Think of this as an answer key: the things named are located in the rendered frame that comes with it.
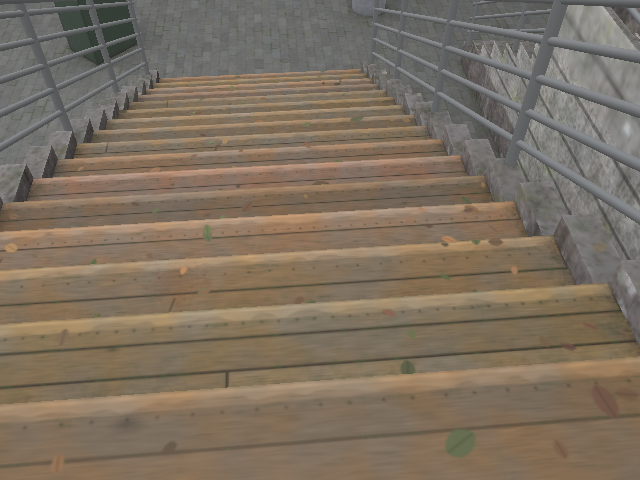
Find stairs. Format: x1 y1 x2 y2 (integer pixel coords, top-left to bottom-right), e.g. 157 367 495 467
0 69 640 405

